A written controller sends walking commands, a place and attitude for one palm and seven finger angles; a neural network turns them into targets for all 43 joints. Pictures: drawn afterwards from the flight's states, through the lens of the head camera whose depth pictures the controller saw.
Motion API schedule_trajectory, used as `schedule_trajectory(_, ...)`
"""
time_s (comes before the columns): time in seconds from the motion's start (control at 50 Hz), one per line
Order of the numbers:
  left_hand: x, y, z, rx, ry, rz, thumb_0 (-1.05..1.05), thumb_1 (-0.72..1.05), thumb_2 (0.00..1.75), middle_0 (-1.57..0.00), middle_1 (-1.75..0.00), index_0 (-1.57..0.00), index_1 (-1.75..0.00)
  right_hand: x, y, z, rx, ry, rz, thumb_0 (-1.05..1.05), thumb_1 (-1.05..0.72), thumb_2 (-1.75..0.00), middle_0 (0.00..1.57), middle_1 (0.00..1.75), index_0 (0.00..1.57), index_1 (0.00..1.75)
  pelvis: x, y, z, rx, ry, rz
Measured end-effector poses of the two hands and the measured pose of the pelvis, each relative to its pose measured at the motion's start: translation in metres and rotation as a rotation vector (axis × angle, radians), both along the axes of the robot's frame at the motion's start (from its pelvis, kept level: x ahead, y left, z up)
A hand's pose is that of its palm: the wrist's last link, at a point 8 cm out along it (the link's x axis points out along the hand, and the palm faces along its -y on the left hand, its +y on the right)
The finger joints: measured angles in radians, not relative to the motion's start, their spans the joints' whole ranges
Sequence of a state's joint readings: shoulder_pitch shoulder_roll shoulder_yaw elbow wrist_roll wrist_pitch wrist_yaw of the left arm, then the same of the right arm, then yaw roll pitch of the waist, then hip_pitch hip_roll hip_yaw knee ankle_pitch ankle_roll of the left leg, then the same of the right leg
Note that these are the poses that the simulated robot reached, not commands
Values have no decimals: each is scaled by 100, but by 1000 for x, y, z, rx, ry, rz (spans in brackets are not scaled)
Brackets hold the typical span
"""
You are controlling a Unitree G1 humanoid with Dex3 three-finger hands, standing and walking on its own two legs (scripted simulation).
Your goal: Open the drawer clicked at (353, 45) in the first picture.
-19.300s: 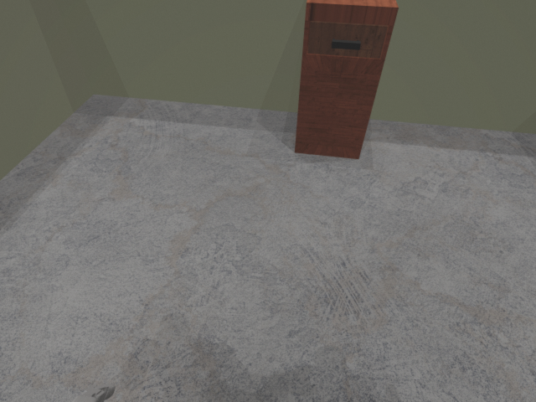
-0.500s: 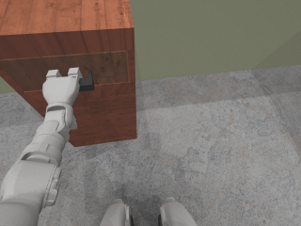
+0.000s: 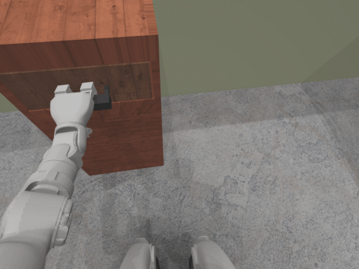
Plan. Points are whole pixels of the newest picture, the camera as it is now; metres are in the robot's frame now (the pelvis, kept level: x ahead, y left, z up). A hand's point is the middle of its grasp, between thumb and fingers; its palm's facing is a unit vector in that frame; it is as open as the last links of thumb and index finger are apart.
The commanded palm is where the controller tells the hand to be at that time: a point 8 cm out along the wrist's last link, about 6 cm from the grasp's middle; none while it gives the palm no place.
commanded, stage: close the thumb around the handle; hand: left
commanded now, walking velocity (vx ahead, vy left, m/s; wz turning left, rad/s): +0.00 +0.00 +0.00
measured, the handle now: (84, 97) +0.54 +0.21 -0.01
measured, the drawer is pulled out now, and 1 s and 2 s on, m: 0.00 0.05 0.17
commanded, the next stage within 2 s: pull the drawer open in 0.32 s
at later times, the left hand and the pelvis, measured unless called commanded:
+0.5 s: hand (82, 119) +0.48 +0.21 -0.03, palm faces -0.05 -0.02 -1.00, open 6.4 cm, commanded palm +0.45 +0.20 +0.03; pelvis +0.01 +0.00 +0.00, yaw +0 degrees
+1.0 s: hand (82, 139) +0.42 +0.21 -0.03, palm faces -0.04 -0.05 -1.00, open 6.4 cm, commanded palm +0.39 +0.20 +0.03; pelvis +0.03 +0.00 +0.02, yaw +0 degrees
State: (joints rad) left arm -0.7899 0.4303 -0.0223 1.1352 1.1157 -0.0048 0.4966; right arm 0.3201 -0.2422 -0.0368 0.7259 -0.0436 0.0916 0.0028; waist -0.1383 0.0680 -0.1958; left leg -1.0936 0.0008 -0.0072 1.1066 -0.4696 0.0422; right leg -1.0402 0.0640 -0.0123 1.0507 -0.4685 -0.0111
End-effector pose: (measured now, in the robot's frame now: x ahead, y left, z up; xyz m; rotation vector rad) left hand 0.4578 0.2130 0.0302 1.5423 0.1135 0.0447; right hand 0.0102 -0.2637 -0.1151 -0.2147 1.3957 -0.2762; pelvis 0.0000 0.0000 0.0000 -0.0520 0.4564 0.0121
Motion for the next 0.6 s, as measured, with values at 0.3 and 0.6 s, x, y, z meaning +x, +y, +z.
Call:
schedule_trajectory(0.3,2,-1,-2,7,4,7,0,62,76,-32,-131,-35,-132,8,-2,2,0,-5,0,0,-91,-90,20,30,20,30,5,-1,2,2,0,-4)
schedule_trajectory(0.6,-1,-1,-2,1,9,5,0,63,75,-30,-133,-34,-132,13,0,3,9,-10,-8,0,-91,-90,20,30,20,30,9,0,4,3,-4,-10)
